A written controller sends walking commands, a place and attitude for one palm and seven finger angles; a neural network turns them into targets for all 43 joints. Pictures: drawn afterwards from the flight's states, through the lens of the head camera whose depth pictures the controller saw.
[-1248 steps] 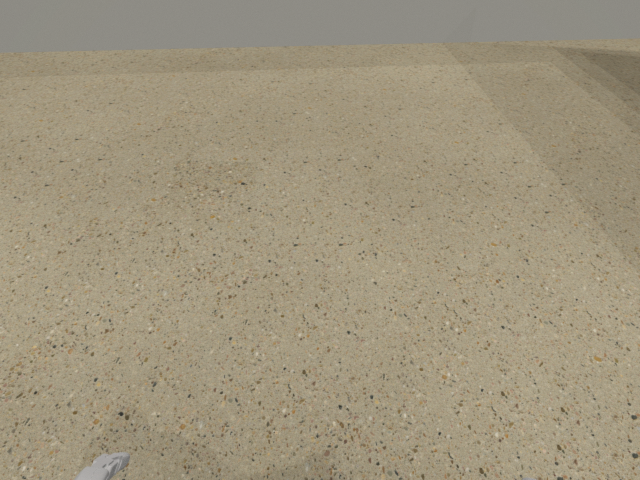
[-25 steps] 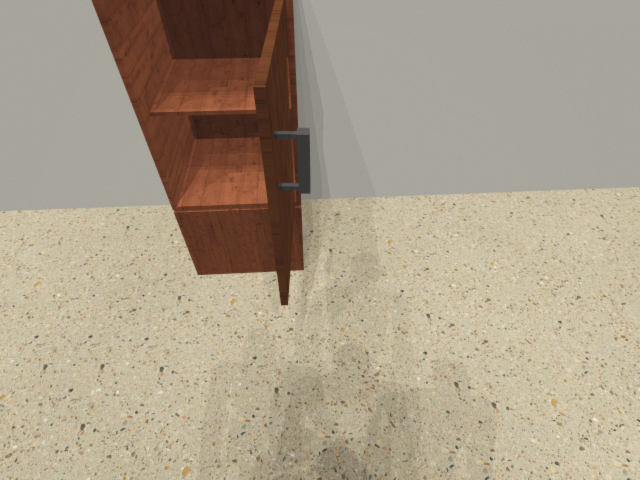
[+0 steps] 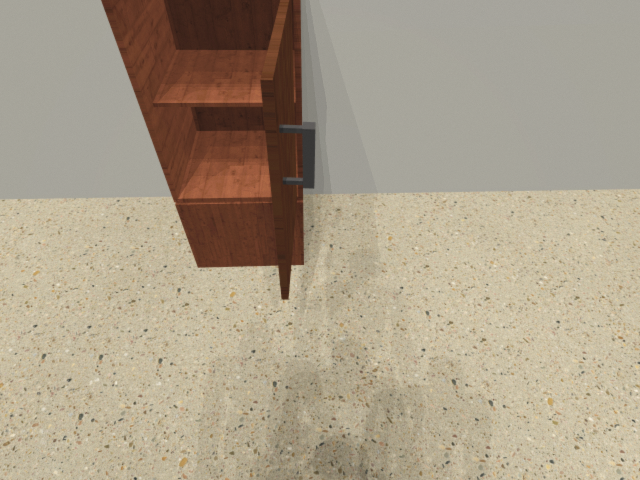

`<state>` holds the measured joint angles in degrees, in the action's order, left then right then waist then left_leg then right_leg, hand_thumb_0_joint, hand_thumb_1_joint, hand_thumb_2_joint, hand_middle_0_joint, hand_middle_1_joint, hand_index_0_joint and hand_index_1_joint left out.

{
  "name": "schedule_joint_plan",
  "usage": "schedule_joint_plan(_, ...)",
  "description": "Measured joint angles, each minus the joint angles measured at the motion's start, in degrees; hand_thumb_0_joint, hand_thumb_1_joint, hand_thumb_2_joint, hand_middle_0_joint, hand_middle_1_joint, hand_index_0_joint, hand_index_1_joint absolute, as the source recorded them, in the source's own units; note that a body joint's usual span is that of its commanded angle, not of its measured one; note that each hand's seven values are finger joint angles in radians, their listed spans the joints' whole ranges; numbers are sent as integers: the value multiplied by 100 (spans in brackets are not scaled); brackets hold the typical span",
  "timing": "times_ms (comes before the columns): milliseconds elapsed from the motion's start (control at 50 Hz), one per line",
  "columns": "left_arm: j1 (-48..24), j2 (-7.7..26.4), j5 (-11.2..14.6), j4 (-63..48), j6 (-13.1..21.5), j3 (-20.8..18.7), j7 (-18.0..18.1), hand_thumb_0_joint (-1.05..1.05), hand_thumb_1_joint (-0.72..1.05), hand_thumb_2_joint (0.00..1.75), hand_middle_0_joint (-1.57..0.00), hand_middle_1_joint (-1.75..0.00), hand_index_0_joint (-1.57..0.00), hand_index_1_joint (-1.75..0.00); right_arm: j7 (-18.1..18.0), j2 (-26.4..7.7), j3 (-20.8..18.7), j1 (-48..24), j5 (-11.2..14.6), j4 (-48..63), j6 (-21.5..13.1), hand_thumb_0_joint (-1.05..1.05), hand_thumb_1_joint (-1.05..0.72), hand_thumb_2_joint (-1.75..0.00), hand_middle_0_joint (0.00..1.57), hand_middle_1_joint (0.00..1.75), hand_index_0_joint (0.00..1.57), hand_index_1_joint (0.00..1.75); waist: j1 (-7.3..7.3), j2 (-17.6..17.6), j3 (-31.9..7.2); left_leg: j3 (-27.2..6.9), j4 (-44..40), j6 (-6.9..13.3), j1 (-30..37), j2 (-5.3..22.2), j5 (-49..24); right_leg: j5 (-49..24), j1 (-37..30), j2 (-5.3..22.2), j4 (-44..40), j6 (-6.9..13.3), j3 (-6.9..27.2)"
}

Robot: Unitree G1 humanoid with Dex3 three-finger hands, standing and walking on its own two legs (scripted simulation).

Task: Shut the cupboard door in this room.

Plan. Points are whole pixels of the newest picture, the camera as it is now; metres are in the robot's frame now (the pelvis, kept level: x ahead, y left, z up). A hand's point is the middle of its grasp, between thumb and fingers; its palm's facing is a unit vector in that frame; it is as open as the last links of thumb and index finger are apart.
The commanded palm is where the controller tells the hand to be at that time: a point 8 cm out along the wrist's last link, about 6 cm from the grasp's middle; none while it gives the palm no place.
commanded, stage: look at it before walking up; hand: left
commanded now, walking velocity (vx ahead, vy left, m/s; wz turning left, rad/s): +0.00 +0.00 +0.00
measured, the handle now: (297, 156) +0.64 +0.08 +0.03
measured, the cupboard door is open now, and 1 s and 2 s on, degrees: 86 86 86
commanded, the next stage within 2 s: walk around to get in front in 0.28 s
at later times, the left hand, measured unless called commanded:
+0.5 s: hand out of the picture +0.02 +0.22 -0.17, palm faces -0.01 -0.97 -0.26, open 7.3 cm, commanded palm none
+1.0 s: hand out of the picture +0.04 +0.16 -0.16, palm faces -0.21 -0.93 -0.29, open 7.4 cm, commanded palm none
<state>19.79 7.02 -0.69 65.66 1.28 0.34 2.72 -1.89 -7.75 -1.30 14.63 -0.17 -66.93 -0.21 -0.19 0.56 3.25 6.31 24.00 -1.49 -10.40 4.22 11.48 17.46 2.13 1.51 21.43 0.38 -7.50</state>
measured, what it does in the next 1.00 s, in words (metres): lifts its left foot, turning right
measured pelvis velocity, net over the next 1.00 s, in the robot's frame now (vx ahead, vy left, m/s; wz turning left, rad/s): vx -0.05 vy -0.03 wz -0.30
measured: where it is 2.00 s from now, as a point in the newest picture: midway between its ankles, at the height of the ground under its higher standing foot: outside the picture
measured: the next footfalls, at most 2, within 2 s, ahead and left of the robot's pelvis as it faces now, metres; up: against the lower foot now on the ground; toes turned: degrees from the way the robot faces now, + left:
left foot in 1.42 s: +0.05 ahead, +0.13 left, +0.00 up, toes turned -32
right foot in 1.88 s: -0.13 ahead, -0.07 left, +0.00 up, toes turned -56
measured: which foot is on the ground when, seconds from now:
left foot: down 0.00-0.80, up 0.82-1.00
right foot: down 0.00-1.00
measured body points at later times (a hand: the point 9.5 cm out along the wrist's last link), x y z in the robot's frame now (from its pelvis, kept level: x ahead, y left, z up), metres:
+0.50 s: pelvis +0.00 +0.02 +0.00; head +0.01 +0.02 +0.45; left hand +0.02 +0.27 -0.15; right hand +0.03 -0.24 -0.15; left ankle +0.01 +0.13 -0.74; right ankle -0.06 -0.10 -0.74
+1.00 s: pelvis -0.05 -0.03 -0.01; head +0.00 -0.07 +0.44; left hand +0.05 +0.21 -0.14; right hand -0.02 -0.29 -0.17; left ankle -0.02 +0.14 -0.65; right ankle -0.05 -0.09 -0.74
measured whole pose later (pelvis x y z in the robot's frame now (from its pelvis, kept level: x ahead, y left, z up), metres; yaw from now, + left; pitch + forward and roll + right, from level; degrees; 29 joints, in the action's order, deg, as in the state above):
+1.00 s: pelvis -0.05 -0.03 -0.01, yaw -17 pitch +0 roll +3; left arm 14.1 10.3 -1.0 55.1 -1.3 -3.2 0.8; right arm -0.5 -12.8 -4.8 5.0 -0.9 -55.8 3.5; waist -2.1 -0.9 7.0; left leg 2.3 65.1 -3.9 -28.7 4.2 22.2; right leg 15.1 16.9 -1.1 31.8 4.7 -1.1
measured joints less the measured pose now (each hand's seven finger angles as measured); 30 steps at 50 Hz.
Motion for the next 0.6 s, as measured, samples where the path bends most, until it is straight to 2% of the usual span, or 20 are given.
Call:
schedule_joint_plan(220, -281, 274, -9, -124, 18, -55, -23, 0, 91, 90, -20, -29, -20, -30, 30, -113, -12, -122, -2, 57, -32, 1, -91, -90, 20, 30, 19, 30, 26, 12, -12, 49, -34, 52, 52, -45, 6, -31, -43, 46, -51, -51, 41)
schedule_joint_plan(420, -534, 542, -20, -213, 13, -93, -76, 0, 91, 90, -20, -29, -20, -30, 64, -352, -29, -314, -7, 134, -51, 1, -91, -90, 20, 30, 20, 30, 28, 19, 2, 105, -132, 114, 90, -101, -42, -111, -64, 99, -151, -111, 86)
schedule_joint_plan(500, -572, 575, -14, -295, -91, -146, -59, 0, 91, 90, -20, -29, -20, -30, 24, -409, -73, -430, -29, 242, -3, 1, -91, -90, 20, 30, 20, 30, -15, 1, 18, 227, 34, 124, -8, -45, 40, -82, 105, 84, 25, -130, 220)
schedule_joint_plan(600, -607, 568, -27, -452, -287, -234, -137, 0, 91, 90, -20, -29, -20, -30, 18, -356, -147, -569, -51, 503, 98, 1, -91, -90, 20, 30, 19, 30, -47, 21, 140, 502, 461, 152, -257, 67, 252, 126, 611, 65, 691, -136, 526)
